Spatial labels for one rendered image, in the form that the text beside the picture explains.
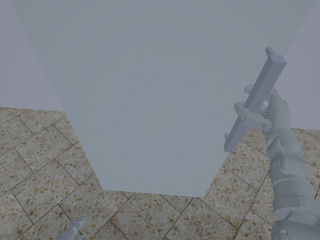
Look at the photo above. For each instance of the robot right forearm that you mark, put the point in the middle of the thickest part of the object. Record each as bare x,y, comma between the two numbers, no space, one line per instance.
293,197

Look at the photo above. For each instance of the robot left hand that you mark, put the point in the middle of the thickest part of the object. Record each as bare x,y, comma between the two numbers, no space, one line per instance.
72,229

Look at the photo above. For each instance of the right robot upper arm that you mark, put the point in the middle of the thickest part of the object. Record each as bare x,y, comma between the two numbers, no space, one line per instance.
290,230

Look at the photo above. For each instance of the handle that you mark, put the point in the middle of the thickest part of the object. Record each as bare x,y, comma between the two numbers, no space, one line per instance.
268,76

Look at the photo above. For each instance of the robot right hand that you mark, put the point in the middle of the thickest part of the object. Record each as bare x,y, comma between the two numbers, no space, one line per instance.
277,113

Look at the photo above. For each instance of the fridge door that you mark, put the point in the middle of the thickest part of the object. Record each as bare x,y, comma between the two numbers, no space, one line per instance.
149,86

